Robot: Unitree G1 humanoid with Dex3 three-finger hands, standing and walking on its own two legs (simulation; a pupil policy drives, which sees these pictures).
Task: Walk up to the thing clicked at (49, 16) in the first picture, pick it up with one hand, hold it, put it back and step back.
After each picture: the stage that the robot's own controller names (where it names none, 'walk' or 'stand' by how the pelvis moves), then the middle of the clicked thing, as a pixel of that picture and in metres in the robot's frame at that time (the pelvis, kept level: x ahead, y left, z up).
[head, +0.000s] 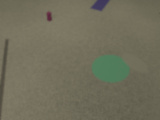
stand; (49, 16) +1.99 +0.46 -0.72
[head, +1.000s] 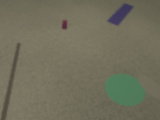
walk; (64, 24) +1.88 +0.16 -0.70
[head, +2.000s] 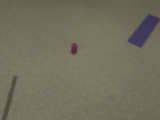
walk; (74, 48) +1.28 +0.06 -0.71
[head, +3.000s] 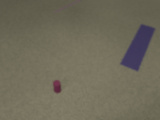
walk; (57, 86) +0.82 +0.19 -0.71
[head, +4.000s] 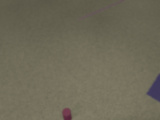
walk; (67, 115) +0.54 +0.17 -0.70
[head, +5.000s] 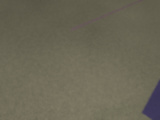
stand; out of the picture +0.39 +0.14 -0.72
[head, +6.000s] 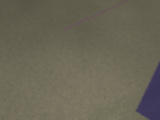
stand; out of the picture +0.36 +0.18 -0.72
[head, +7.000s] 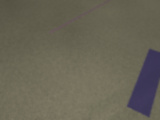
stand; out of the picture +0.35 +0.22 -0.72
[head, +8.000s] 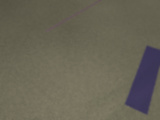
stand; out of the picture +0.34 +0.23 -0.72
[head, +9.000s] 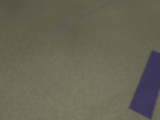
stand; out of the picture +0.35 +0.21 -0.73
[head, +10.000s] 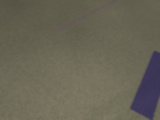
stand; out of the picture +0.35 +0.21 -0.73
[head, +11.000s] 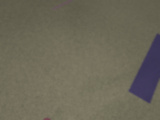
go down; out of the picture +0.39 +0.19 -0.69
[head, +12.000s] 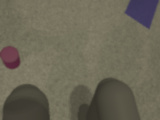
go down; (11, 58) +0.46 +0.22 -0.29
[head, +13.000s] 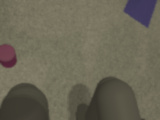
close in; (7, 57) +0.45 +0.22 -0.28
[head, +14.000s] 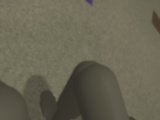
close in; out of the picture +0.45 +0.26 -0.23
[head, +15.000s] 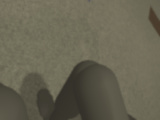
lift; out of the picture +0.43 +0.26 -0.23
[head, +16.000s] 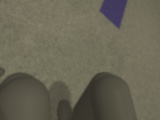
lift; out of the picture +0.36 +0.24 -0.17
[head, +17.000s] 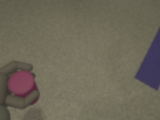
lift; (25, 89) +0.33 +0.18 +0.02
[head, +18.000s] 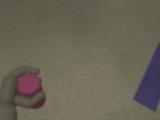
hold; (32, 92) +0.33 +0.17 +0.02
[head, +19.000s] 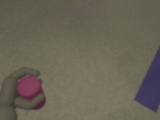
hold; (33, 93) +0.32 +0.17 +0.01
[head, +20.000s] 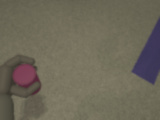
crouch; (28, 80) +0.37 +0.17 -0.04
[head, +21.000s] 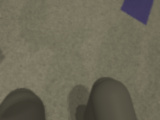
lower; out of the picture +0.49 +0.24 -0.09
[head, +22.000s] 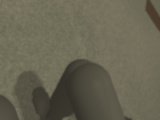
lower; out of the picture +0.46 +0.27 -0.23
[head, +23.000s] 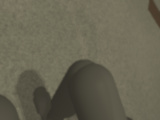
lower; out of the picture +0.46 +0.27 -0.24
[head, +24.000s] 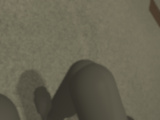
lower; out of the picture +0.46 +0.27 -0.24
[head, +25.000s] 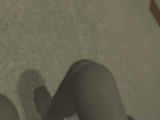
lower; out of the picture +0.46 +0.27 -0.24
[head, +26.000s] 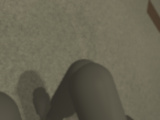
draw back; out of the picture +0.46 +0.25 -0.24
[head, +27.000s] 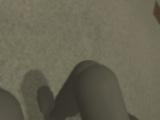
rise; out of the picture +0.46 +0.25 -0.24
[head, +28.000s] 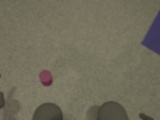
walk; (46, 78) +0.46 +0.16 -0.45
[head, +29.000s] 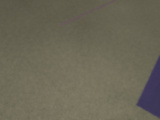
stand; out of the picture +0.39 +0.15 -0.66
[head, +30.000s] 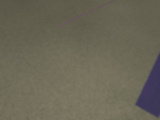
stand; out of the picture +0.40 +0.16 -0.67
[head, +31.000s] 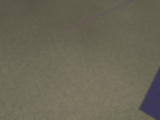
stand; out of the picture +0.41 +0.15 -0.71
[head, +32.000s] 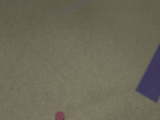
walk; (60, 118) +0.45 +0.12 -0.70
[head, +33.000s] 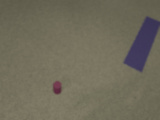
walk; (57, 87) +0.65 +0.14 -0.70
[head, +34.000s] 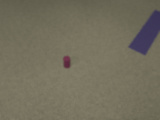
walk; (67, 62) +0.98 +0.17 -0.69
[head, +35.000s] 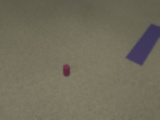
stand; (66, 70) +1.01 +0.15 -0.72
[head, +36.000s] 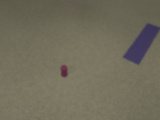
stand; (64, 71) +1.03 +0.17 -0.73
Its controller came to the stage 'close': yes
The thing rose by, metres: 0.72
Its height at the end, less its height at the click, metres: +0.00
